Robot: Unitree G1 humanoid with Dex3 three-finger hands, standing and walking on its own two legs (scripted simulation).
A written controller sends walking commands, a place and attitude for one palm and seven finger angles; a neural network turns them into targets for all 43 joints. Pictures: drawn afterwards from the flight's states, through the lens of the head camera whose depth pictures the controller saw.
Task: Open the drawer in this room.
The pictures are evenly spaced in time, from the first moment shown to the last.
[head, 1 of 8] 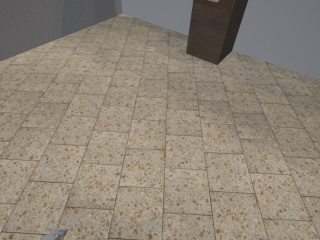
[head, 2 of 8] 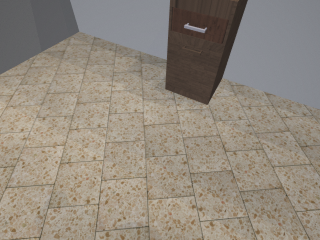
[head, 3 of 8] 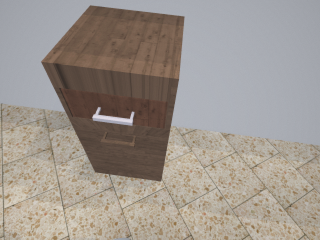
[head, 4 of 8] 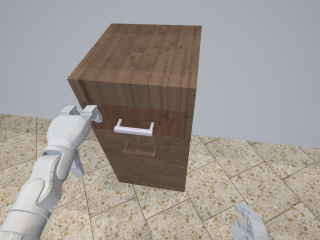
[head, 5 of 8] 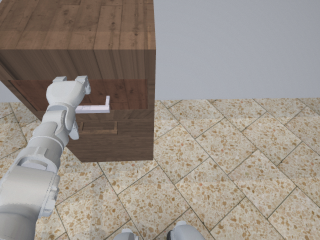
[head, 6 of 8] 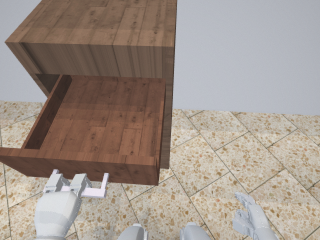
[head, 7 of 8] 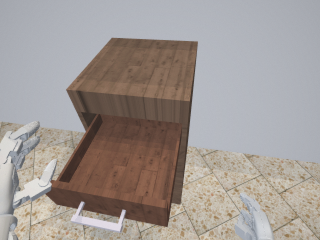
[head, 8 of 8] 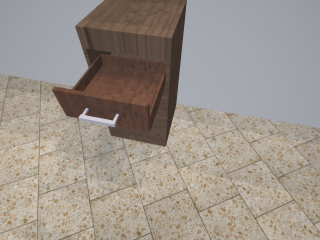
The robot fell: no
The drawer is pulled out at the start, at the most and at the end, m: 0.00 0.30 0.30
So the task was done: yes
